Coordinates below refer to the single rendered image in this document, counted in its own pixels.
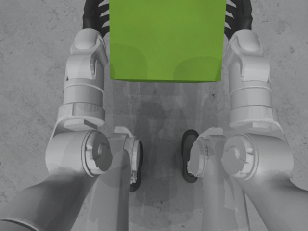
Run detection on robot left hand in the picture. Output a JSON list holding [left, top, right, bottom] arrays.
[[82, 0, 110, 38]]

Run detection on left robot shin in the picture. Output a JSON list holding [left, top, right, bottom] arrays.
[[107, 126, 137, 183]]

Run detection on robot right forearm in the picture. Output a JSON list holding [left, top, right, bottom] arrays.
[[223, 29, 289, 146]]

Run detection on robot right hand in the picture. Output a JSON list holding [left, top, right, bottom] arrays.
[[224, 0, 253, 41]]

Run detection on robot right upper arm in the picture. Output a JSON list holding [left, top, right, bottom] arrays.
[[221, 132, 308, 231]]

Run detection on right robot thigh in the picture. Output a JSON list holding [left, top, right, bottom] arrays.
[[192, 135, 251, 231]]

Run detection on robot left upper arm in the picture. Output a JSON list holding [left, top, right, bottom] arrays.
[[0, 129, 113, 231]]

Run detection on robot left forearm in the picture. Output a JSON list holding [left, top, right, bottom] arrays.
[[45, 28, 108, 163]]

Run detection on carton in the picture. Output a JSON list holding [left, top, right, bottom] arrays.
[[109, 0, 227, 83]]

